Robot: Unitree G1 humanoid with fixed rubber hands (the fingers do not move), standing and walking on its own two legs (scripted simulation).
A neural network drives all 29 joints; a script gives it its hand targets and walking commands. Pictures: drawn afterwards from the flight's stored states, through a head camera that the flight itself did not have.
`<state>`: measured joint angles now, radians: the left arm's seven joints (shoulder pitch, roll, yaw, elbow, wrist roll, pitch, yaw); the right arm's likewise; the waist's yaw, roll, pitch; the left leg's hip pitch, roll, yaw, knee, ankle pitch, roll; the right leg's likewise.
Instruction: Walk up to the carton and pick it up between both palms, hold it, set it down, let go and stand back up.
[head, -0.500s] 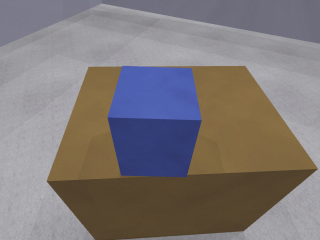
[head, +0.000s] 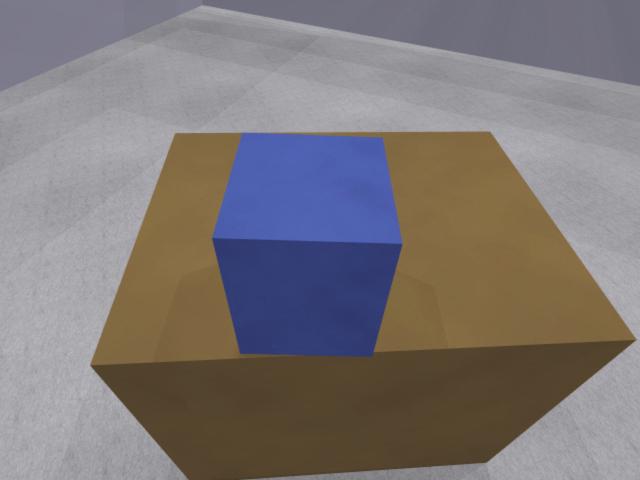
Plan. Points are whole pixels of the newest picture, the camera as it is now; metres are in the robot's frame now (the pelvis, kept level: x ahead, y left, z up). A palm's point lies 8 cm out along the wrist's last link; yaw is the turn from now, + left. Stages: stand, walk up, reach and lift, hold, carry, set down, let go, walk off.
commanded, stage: stand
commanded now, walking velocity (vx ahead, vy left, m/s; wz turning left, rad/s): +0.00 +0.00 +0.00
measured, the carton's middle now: (309, 248) +0.44 +0.02 +0.06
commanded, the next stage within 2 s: none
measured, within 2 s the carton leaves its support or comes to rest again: neither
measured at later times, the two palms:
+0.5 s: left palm out of the picture +0.00 +0.24 -0.14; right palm out of the picture -0.01 -0.24 -0.14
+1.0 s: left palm out of the picture -0.01 +0.24 -0.14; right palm out of the picture -0.01 -0.24 -0.14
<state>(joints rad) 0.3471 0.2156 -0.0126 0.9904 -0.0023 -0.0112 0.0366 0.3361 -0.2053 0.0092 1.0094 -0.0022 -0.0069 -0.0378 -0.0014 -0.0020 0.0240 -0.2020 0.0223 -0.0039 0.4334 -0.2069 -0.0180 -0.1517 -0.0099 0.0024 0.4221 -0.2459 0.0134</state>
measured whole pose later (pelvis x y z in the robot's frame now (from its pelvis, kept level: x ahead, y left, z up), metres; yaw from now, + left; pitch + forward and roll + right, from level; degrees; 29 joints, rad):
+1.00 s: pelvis +0.00 +0.00 +0.00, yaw +0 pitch -1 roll +0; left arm 0.35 0.20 -0.01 1.03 0.00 -0.01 0.04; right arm 0.34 -0.19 0.01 1.04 0.00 -0.01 -0.04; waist 0.00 0.00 0.02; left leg -0.20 0.02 -0.01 0.43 -0.21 -0.02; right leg -0.15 -0.01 0.01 0.42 -0.25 0.02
